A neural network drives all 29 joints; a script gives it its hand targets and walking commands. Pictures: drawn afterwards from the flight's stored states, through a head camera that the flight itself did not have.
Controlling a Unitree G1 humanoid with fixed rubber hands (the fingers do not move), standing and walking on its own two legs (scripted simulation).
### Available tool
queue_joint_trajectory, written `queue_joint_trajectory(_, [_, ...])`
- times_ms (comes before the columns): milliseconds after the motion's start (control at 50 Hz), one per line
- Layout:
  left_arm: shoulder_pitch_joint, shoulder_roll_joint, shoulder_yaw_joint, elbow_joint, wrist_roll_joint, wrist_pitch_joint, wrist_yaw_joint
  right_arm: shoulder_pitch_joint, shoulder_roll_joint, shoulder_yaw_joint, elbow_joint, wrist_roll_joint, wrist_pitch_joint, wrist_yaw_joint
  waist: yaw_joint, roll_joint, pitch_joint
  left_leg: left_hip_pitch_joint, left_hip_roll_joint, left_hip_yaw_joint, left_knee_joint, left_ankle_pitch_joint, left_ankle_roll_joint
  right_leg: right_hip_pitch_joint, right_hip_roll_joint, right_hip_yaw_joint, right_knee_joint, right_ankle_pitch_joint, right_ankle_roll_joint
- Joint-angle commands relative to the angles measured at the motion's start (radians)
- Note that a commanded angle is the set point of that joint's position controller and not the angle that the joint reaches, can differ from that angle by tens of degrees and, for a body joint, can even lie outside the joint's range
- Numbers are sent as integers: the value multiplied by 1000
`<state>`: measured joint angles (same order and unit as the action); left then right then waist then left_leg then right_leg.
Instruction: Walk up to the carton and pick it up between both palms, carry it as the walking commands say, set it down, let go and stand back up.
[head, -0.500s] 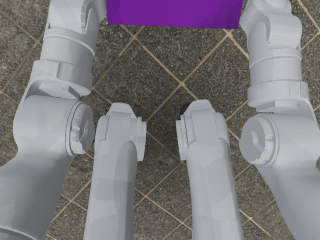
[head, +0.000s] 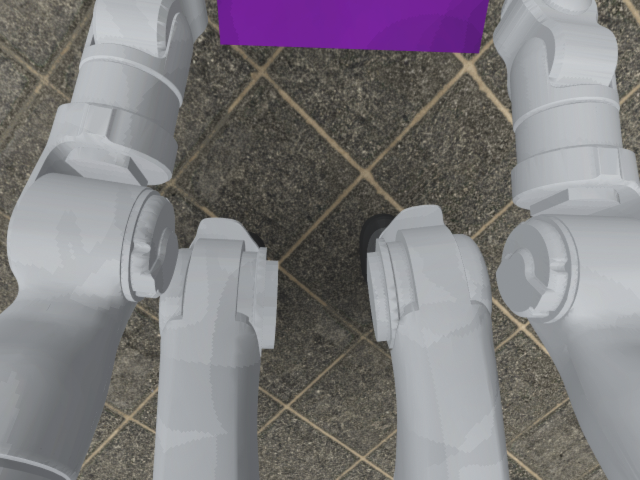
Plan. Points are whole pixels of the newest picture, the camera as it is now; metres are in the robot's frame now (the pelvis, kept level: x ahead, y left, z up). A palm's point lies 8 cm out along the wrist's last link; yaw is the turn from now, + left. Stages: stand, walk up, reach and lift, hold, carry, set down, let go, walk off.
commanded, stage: set down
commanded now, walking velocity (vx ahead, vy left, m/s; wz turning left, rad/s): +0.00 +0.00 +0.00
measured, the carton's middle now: out of the picture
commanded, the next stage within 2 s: none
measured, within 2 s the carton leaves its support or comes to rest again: rests again in 0.86 s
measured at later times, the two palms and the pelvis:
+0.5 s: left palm out of the picture +0.55 +0.10 -0.21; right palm out of the picture +0.52 -0.21 -0.20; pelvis +0.00 +0.00 -0.01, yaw +1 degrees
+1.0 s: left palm out of the picture +0.56 +0.12 -0.22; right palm out of the picture +0.52 -0.19 -0.22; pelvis +0.00 +0.00 -0.02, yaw +1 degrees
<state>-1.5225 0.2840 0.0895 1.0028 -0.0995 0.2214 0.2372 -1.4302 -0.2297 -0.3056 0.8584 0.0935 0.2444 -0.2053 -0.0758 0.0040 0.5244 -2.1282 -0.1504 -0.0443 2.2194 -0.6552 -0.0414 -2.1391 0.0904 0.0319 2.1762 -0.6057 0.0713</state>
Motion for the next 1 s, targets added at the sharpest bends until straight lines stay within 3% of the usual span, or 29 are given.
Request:
queue_joint_trajectory(0, [-686, -870, -289, -248, -75, -79, -319, -683, 804, 388, -92, 62, -58, 342, -39, 104, -1602, 652, 11, 91, -156, 496, 18, 558, 26, -118, -122, 487, -51])
queue_joint_trajectory(40, [-607, -903, -239, -172, -52, -72, -341, -662, 861, 374, -71, 51, -55, 358, -35, 57, -1513, 566, 5, 72, -167, 466, 41, 534, 22, -134, -107, 460, -41])
queue_joint_trajectory(100, [-597, -933, -232, -78, -54, -59, -365, -649, 814, 334, -32, 12, -62, 361, -54, 126, -1419, 496, 10, 78, -145, 413, 26, 474, 12, -111, -105, 406, -60])
queue_joint_trajectory(120, [-589, -952, -239, -93, -59, -57, -370, -676, 770, 327, -92, 22, -77, 360, -92, 160, -1448, 521, 18, 68, -148, 455, 26, 488, 6, -122, -97, 441, -56])
queue_joint_trajectory(160, [-616, -935, -206, -110, -53, -75, -371, -699, 816, 337, -141, 13, -81, 360, -38, 108, -1448, 462, -1, 94, -134, 474, 31, 527, 10, -108, -102, 477, -53])
queue_joint_trajectory(180, [-647, -925, -223, -193, -95, -91, -376, -725, 792, 358, -175, 27, -86, 353, -93, 83, -1506, 430, -8, 77, -126, 484, 42, 614, 14, -105, -85, 536, -58])
queue_joint_trajectory(200, [-648, -912, -224, -160, -91, -94, -376, -696, 796, 337, -142, 18, -89, 347, -90, 89, -1494, 412, -6, 89, -131, 470, 33, 611, 13, -111, -97, 534, -59])
queue_joint_trajectory(220, [-661, -934, -238, -160, -114, -89, -384, -696, 787, 333, -142, 6, -90, 342, -131, 85, -1459, 390, -5, 81, -126, 486, 27, 639, 5, -102, -94, 572, -60])
queue_joint_trajectory(260, [-701, -871, -228, -181, -121, -115, -377, -676, 816, 333, -132, 8, -90, 341, -102, 4, -1474, 351, -7, 78, -132, 475, 40, 626, 20, -105, -85, 580, -56])
queue_joint_trajectory(280, [-682, -893, -244, -185, -129, -111, -371, -692, 790, 351, -170, 16, -100, 334, -135, 32, -1572, 417, 1, 91, -98, 499, 28, 711, 19, -88, -84, 618, -69])
queue_joint_trajectory(300, [-665, -918, -240, -157, -130, -108, -364, -721, 807, 359, -187, 20, -105, 339, -92, 16, -1582, 461, -8, 64, -114, 561, 35, 657, 17, -98, -64, 646, -66])
queue_joint_trajectory(320, [-641, -895, -254, -134, -123, -106, -359, -720, 791, 360, -188, 51, -106, 341, -107, 47, -1590, 513, 0, 42, -128, 565, 39, 641, 11, -117, -56, 643, -59])
queue_joint_trajectory(340, [-659, -861, -245, -189, -110, -106, -347, -787, 816, 406, -229, 92, -103, 347, -33, 50, -1621, 536, 0, 65, -118, 563, 49, 610, 14, -103, -66, 603, -58])
queue_joint_trajectory(360, [-672, -785, -238, -196, -85, -107, -335, -749, 787, 383, -174, 97, -97, 351, -15, 79, -1576, 557, 12, 59, -137, 548, 51, 573, 16, -115, -67, 566, -39])
queue_joint_trajectory(380, [-654, -841, -266, -166, -94, -107, -332, -731, 767, 393, -174, 95, -104, 355, -68, 70, -1573, 616, 9, 31, -120, 578, 56, 538, 18, -126, -46, 576, -48])
queue_joint_trajectory(420, [-640, -823, -259, -138, -57, -104, -316, -748, 799, 413, -162, 122, -97, 369, 17, 115, -1468, 599, 20, 55, -125, 553, 60, 446, 11, -101, -69, 515, -49])
queue_joint_trajectory(440, [-673, -812, -242, -199, -56, -109, -322, -750, 793, 409, -113, 112, -94, 369, 20, 89, -1426, 547, 8, 73, -121, 500, 51, 477, 12, -93, -83, 474, -56])
queue_joint_trajectory(480, [-671, -815, -230, -168, -41, -109, -330, -754, 768, 384, -97, 91, -93, 368, 26, 94, -1349, 483, 9, 71, -122, 447, 52, 461, 15, -89, -88, 439, -61])
queue_joint_trajectory(540, [-701, -789, -225, -152, -84, -110, -349, -752, 763, 366, -92, 79, -100, 363, -32, 64, -1330, 430, 21, 74, -116, 398, 51, 527, 4, -85, -94, 440, -59])
queue_joint_trajectory(580, [-607, -831, -218, -76, -67, -102, -364, -733, 754, 352, -98, 78, -111, 356, -1, 97, -1284, 416, 17, 59, -128, 416, 58, 486, 16, -84, -82, 440, -59])
queue_joint_trajectory(600, [-620, -843, -242, -82, -88, -107, -372, -692, 745, 323, -61, 67, -117, 352, -72, 92, -1318, 429, 19, 49, -122, 421, 54, 503, 17, -97, -72, 453, -61])
queue_joint_trajectory(700, [-661, -832, -245, -122, -111, -131, -375, -720, 752, 321, -74, 76, -132, 343, -60, 104, -1371, 421, 14, 54, -103, 486, 49, 542, 15, -88, -49, 531, -74])
queue_joint_trajectory(760, [-662, -854, -261, -111, -130, -132, -379, -630, 780, 303, 7, 47, -123, 357, -130, 63, -1308, 426, 10, 40, -99, 489, 41, 510, 11, -98, -54, 528, -76])
queue_joint_trajectory(800, [-592, -818, -228, -56, -107, -128, -378, -686, 741, 331, -61, 72, -137, 356, -72, 86, -1284, 432, 9, 33, -92, 479, 53, 500, 10, -88, -36, 510, -67])
queue_joint_trajectory(820, [-622, -842, -243, -100, -134, -133, -373, -722, 745, 347, -124, 84, -146, 356, -92, 62, -1374, 465, 10, 45, -69, 545, 55, 544, 17, -91, -43, 560, -68])
queue_joint_trajectory(840, [-609, -829, -248, -115, -114, -132, -367, -710, 757, 353, -70, 91, -136, 359, -58, 85, -1337, 454, 7, 43, -84, 525, 53, 531, 9, -83, -28, 560, -74])
queue_joint_trajectory(860, [-593, -838, -252, -76, -118, -132, -370, -681, 711, 325, -50, 79, -137, 363, -102, 80, -1289, 481, 11, 17, -89, 548, 56, 438, 6, -104, -21, 528, -64])
queue_joint_trajectory(940, [-544, -799, -198, 4, -73, -124, -374, -723, 743, 361, -58, 82, -136, 367, -16, 48, -1161, 352, 13, 50, -94, 468, 66, 472, 9, -78, -55, 490, -60])
queue_joint_trajectory(980, [-565, -824, -196, 3, -79, -128, -381, -697, 754, 324, -11, 55, -131, 372, -33, 52, -1154, 355, 11, 38, -88, 441, 66, 461, 10, -77, -36, 473, -71])
